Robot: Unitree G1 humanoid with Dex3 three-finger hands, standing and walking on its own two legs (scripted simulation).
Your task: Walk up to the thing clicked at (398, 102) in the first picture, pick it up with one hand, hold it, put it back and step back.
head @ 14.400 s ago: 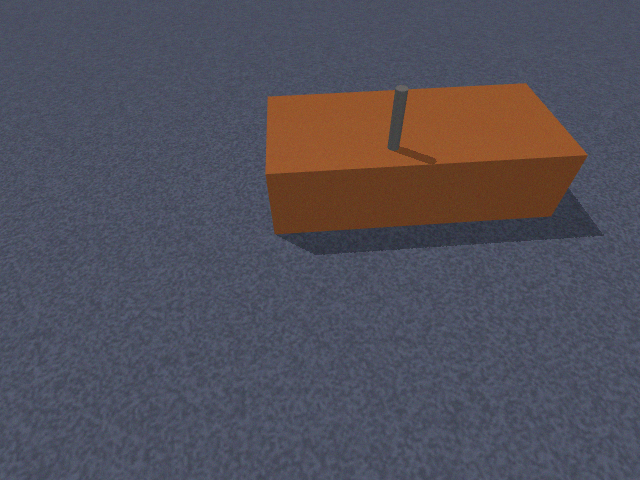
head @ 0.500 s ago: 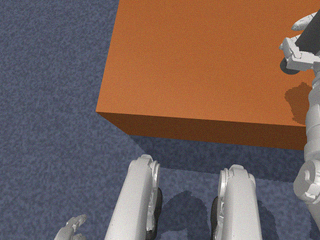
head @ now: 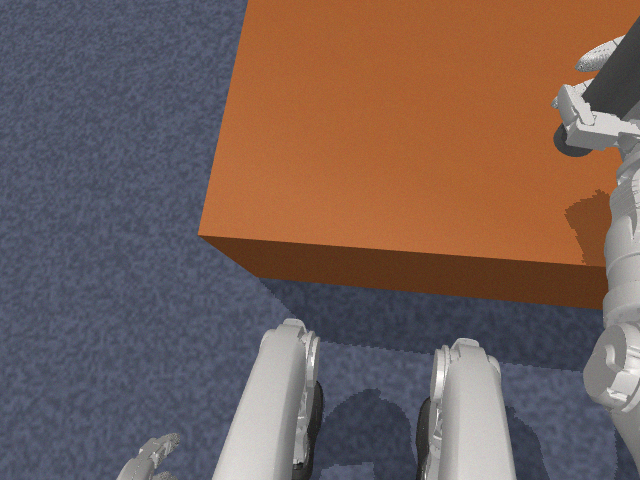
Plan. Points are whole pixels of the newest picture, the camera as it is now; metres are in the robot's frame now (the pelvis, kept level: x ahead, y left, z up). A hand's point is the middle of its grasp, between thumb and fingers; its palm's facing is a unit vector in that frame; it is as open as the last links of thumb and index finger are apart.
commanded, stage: lift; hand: right
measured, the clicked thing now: (638, 62) +0.54 -0.23 +0.08
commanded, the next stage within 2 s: hold in 1.86 s
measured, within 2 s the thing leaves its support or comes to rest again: neither
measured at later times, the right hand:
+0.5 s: hand (630, 89) +0.50 -0.21 +0.09, palm faces +0.13 +0.99 -0.01, open 5.8 cm
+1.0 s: hand out of the picture +0.43 -0.20 +0.20, palm faces +0.14 +0.99 +0.00, open 5.8 cm
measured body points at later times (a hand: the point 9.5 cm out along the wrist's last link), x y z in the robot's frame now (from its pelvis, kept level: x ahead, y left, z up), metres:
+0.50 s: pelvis +0.01 +0.00 +0.06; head +0.19 -0.03 +0.47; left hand +0.10 +0.26 -0.06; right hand +0.49 -0.26 +0.09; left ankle +0.08 +0.13 -0.46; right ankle +0.07 -0.13 -0.46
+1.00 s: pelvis +0.04 +0.00 +0.17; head +0.14 -0.03 +0.60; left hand +0.16 +0.26 +0.06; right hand +0.42 -0.25 +0.21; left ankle +0.07 +0.13 -0.46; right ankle +0.06 -0.13 -0.46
